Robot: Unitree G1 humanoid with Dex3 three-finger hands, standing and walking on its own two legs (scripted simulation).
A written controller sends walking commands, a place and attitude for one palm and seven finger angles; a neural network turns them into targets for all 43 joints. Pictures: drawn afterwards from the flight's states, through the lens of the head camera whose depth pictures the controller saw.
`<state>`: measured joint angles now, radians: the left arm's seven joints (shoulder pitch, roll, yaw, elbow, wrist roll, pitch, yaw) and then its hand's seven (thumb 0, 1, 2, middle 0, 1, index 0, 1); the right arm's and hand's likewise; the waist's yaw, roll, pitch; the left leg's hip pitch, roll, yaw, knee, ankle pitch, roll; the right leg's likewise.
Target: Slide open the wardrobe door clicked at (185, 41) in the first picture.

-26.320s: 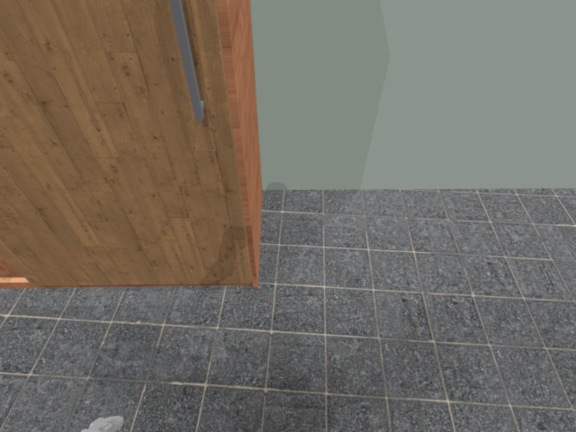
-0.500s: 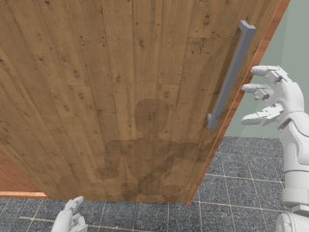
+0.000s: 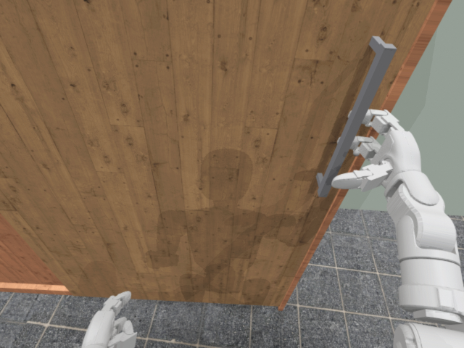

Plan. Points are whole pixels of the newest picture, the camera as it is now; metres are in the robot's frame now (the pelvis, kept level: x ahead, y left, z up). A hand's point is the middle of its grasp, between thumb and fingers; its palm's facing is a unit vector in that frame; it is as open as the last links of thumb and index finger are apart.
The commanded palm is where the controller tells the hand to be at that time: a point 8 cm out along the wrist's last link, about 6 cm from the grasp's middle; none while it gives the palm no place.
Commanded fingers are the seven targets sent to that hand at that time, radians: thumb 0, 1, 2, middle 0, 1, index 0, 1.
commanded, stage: feel for the door with the fingertips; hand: right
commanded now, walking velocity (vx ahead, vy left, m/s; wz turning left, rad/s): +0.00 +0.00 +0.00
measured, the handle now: (344, 130) +0.44 -0.15 +0.20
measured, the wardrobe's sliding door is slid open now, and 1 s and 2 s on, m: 0.00 0.00 0.00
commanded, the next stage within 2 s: slide the fingers in behind the handle in 0.30 s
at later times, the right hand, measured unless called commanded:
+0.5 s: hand (366, 144) +0.40 -0.17 +0.20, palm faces +0.00 +1.00 -0.01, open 13.7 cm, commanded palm +0.38 -0.22 +0.20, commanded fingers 0.00 0.50 -0.30 0.30 1.20 0.30 1.20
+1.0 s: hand (359, 151) +0.39 -0.16 +0.19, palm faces -0.03 +1.00 +0.00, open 14.0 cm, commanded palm +0.36 -0.21 +0.20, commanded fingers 0.00 0.50 -0.30 0.30 1.20 0.30 1.20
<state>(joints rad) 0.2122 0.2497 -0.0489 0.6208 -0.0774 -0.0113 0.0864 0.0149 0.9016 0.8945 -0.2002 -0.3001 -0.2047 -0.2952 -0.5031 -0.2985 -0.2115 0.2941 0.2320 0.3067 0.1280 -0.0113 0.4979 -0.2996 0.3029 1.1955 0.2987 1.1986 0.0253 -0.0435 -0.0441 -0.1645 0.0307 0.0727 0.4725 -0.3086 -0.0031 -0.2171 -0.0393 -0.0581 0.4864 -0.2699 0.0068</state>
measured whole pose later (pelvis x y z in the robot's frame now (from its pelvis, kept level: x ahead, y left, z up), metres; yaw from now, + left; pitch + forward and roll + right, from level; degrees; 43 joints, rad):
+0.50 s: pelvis -0.01 +0.00 +0.00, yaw -1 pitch +1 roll +0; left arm 0.26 0.27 -0.03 0.67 -0.08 -0.03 0.09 0.01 0.90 0.89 -0.20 -0.30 -0.20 -0.29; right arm -0.66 -0.35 -0.21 0.51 0.23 0.20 0.17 -0.01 0.50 -0.30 0.37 1.25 0.34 1.24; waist 0.02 -0.04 -0.04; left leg -0.19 0.03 0.10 0.49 -0.30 0.01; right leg -0.26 -0.04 -0.03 0.51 -0.26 0.01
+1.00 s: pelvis -0.01 -0.01 +0.00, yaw +0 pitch +0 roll +0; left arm 0.24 0.25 -0.04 0.63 -0.08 -0.05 0.08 0.02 0.90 0.89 -0.20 -0.30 -0.20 -0.30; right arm -0.54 -0.30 -0.20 0.34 0.22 0.21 0.13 -0.01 0.50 -0.30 0.31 1.20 0.30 1.20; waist 0.03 -0.03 -0.03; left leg -0.17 0.03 0.07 0.47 -0.29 -0.01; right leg -0.23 -0.04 -0.06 0.49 -0.26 0.00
